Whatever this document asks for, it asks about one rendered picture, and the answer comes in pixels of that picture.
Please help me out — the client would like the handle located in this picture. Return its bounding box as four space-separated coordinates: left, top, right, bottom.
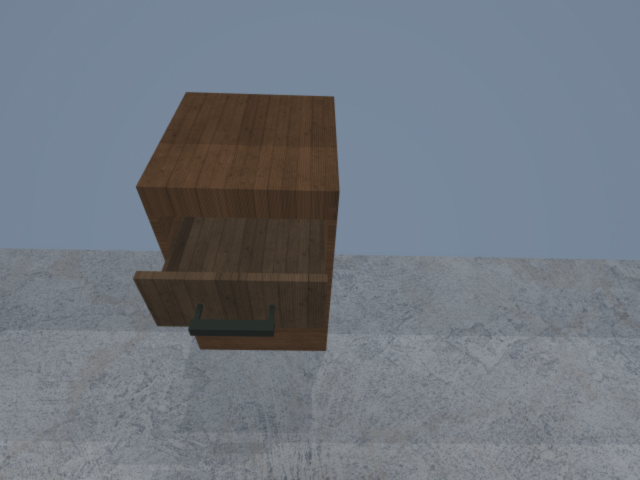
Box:
188 304 275 337

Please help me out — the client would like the drawer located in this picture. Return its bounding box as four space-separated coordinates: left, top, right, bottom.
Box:
133 217 328 329

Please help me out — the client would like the cabinet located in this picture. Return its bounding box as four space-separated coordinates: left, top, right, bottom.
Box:
136 92 340 351

